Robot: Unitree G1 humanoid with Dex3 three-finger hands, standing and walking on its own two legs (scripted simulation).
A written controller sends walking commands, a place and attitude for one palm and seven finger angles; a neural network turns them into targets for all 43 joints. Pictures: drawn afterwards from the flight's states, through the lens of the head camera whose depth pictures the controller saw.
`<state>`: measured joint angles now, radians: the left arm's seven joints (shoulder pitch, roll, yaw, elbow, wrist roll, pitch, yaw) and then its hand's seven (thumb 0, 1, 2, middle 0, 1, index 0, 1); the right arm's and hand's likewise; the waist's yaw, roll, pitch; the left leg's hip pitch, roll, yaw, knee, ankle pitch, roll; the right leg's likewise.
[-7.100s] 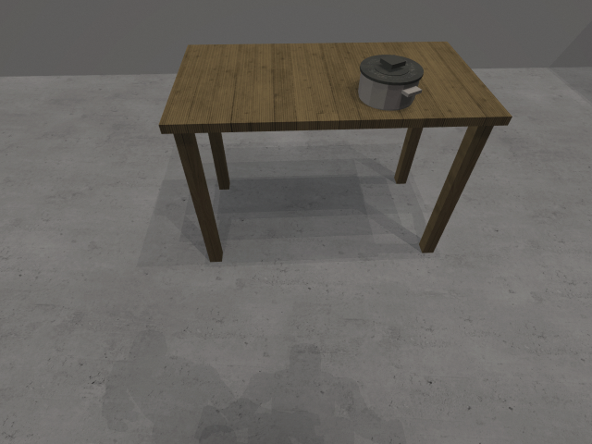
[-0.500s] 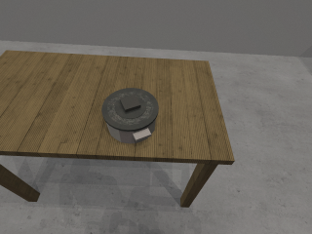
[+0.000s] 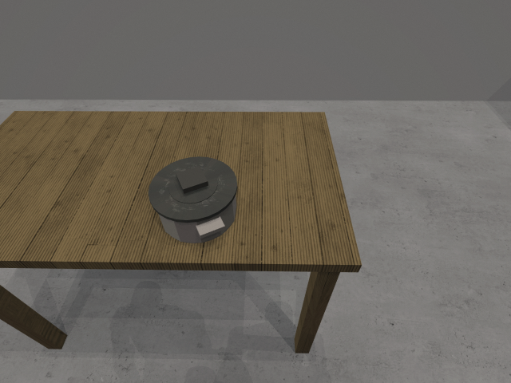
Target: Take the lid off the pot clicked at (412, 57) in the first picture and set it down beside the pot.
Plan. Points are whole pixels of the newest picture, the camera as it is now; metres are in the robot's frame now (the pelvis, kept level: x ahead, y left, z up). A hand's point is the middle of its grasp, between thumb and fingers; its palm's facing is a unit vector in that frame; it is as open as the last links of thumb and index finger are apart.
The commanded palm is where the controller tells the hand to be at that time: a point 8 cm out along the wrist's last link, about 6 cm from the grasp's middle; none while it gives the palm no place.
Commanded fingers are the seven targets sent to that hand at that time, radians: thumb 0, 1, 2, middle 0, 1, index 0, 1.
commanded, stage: come to a stop and stand still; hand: left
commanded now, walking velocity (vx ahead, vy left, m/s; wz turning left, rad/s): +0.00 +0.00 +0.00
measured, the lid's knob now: (192, 179) +0.50 +0.16 +0.03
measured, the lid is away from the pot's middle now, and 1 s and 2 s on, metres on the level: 0.00 0.00 0.00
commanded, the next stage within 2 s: look again from close up in 0.40 s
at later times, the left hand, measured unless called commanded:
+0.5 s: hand out of the picture +0.00 +0.17 -0.18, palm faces +0.05 -0.98 -0.19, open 7.4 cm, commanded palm none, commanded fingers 0.00 0.90 0.90 -0.20 -0.30 -0.20 -0.30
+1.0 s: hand out of the picture +0.08 +0.24 -0.17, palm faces -0.01 -0.96 -0.27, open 7.4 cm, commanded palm none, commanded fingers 0.00 0.90 0.90 -0.20 -0.30 -0.20 -0.30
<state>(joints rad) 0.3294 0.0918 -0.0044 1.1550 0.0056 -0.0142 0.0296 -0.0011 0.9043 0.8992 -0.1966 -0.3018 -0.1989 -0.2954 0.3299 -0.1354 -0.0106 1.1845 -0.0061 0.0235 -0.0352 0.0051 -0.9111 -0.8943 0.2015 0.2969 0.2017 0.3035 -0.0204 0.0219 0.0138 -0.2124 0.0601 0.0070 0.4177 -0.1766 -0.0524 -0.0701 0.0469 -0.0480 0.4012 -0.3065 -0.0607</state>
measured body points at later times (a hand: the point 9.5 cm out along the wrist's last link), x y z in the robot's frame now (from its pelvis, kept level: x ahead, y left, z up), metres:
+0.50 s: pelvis +0.02 +0.01 +0.00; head +0.02 +0.00 +0.45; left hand -0.01 +0.22 -0.16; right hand +0.02 -0.21 -0.17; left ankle +0.03 +0.15 -0.74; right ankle -0.05 -0.08 -0.74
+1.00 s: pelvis +0.02 +0.05 -0.01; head +0.05 +0.03 +0.44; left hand +0.08 +0.29 -0.15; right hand +0.06 -0.19 -0.17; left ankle +0.03 +0.15 -0.74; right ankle -0.05 -0.08 -0.74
